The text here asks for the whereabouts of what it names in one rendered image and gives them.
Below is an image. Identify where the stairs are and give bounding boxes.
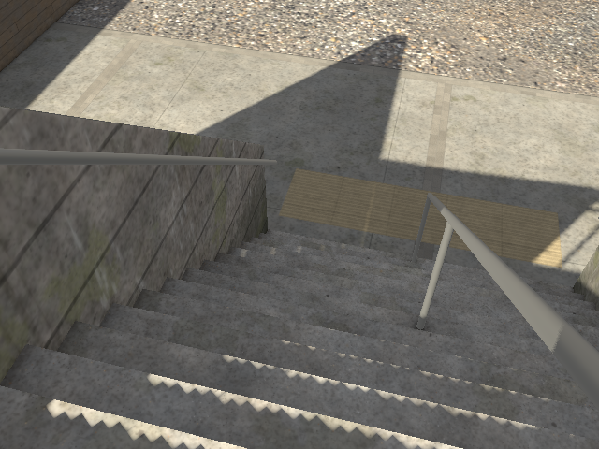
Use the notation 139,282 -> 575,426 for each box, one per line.
0,229 -> 599,449

